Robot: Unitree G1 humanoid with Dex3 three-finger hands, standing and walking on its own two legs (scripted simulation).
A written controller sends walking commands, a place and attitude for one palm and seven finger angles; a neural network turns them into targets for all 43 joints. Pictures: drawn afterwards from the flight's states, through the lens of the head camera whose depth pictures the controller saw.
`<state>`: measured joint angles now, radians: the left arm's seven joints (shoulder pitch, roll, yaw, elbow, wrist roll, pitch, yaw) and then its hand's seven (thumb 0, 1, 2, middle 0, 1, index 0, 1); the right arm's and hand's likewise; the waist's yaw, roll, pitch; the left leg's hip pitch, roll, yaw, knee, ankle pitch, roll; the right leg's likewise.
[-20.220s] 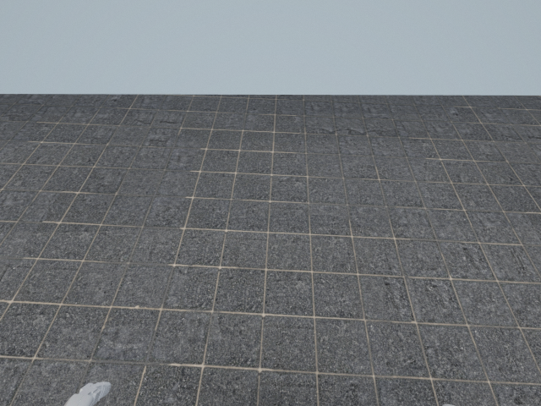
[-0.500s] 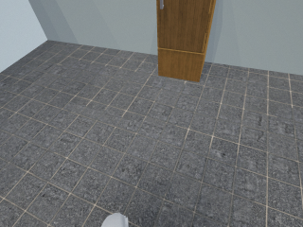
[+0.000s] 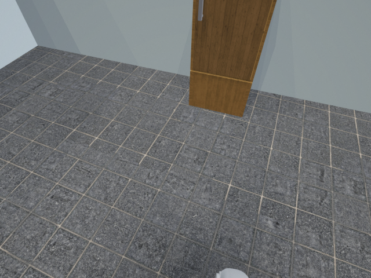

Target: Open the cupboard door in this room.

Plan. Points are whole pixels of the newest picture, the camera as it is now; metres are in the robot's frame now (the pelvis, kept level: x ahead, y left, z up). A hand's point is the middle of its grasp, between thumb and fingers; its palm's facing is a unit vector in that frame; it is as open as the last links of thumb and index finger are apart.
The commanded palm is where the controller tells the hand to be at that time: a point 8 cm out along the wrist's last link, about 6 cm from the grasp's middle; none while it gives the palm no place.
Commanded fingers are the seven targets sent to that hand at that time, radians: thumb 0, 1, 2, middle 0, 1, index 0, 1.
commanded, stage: turn or walk to find it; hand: left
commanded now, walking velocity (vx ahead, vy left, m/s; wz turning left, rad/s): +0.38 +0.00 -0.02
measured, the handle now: (201, 5) +1.45 +0.01 +0.02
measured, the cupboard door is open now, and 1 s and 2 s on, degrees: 0 0 0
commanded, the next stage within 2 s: stand and wait in 0.24 s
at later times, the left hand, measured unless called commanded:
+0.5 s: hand (155, 235) +0.25 +0.10 -0.15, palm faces +0.07 -0.96 -0.26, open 7.1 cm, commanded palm none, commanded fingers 0.00 0.90 0.90 -0.20 -0.30 -0.20 -0.30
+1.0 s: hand (157, 247) +0.22 +0.09 -0.17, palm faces +0.05 -0.99 -0.13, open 7.4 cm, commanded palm none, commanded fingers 0.00 0.90 0.90 -0.20 -0.30 -0.20 -0.30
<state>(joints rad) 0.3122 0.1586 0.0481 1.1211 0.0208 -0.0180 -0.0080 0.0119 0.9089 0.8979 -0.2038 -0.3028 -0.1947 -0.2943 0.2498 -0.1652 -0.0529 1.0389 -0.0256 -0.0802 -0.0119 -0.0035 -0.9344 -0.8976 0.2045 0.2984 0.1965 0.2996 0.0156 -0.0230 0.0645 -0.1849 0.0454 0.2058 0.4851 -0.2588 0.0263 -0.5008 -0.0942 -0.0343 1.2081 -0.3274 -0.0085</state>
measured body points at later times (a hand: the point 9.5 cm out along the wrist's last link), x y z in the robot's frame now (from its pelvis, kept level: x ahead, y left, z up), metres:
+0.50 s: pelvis +0.18 -0.09 +0.00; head +0.20 -0.12 +0.45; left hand +0.25 +0.15 -0.13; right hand +0.22 -0.32 -0.17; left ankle +0.19 +0.06 -0.67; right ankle +0.21 -0.16 -0.74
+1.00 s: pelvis +0.25 -0.05 +0.01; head +0.25 -0.05 +0.46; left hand +0.22 +0.14 -0.16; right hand +0.29 -0.29 -0.15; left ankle +0.25 +0.05 -0.74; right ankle +0.21 -0.16 -0.74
